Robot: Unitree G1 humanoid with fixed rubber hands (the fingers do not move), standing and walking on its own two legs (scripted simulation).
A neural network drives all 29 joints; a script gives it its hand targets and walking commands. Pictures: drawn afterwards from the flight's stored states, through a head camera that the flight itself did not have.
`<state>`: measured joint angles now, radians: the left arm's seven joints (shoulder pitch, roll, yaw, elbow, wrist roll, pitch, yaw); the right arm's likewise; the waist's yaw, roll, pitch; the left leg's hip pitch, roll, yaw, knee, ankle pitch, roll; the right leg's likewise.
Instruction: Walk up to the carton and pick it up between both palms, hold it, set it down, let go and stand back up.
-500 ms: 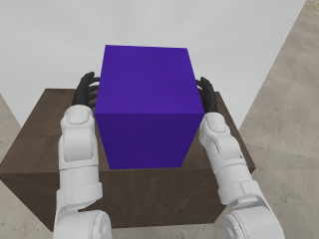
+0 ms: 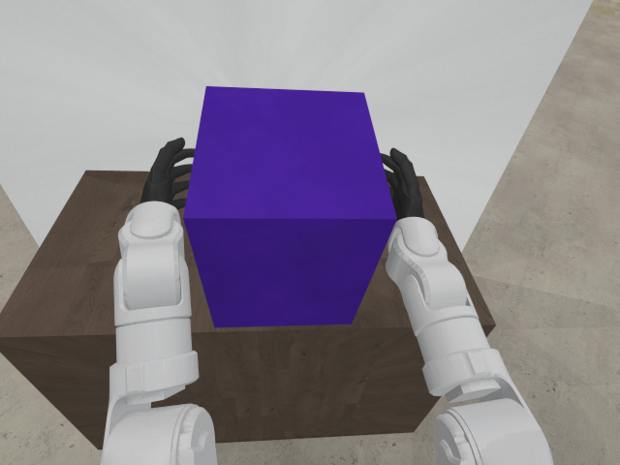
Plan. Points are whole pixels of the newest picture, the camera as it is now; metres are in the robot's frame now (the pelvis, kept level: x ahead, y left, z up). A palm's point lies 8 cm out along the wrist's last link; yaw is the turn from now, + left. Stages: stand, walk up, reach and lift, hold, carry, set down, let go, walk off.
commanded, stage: hold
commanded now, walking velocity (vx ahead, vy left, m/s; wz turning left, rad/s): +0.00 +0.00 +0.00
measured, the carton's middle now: (285, 216) +0.40 +0.02 +0.13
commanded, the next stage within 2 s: set down in 0.22 s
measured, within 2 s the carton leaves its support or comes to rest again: neither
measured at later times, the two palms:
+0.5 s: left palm (153, 191) +0.36 +0.17 +0.20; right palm (400, 201) +0.36 -0.12 +0.18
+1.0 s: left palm (179, 215) +0.40 +0.16 +0.13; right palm (396, 213) +0.39 -0.14 +0.14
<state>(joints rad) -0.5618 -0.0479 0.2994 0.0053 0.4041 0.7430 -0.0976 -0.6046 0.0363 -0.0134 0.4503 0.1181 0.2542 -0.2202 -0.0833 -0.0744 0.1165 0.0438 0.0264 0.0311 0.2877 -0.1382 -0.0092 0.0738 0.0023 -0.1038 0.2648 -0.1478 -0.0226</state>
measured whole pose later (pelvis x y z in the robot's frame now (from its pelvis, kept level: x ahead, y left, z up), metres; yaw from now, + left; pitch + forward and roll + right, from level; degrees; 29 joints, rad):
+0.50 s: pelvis +0.00 +0.01 +0.00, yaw +0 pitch -10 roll +0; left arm -0.59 -0.05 0.30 0.10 0.40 0.61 -0.09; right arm -0.61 0.06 -0.09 0.49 0.04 0.14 -0.19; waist -0.06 -0.06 0.08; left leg 0.02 0.02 0.03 0.30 -0.15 0.00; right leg 0.06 0.00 -0.10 0.27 -0.15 -0.02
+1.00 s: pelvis +0.03 +0.00 +0.00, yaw +1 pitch -7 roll -1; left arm -0.49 -0.04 0.25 0.24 0.33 0.40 -0.04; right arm -0.54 0.03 -0.06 0.60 0.04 -0.11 -0.19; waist -0.06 -0.06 0.09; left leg 0.01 0.03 0.02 0.31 -0.19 -0.01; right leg 0.06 0.00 -0.12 0.24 -0.18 -0.01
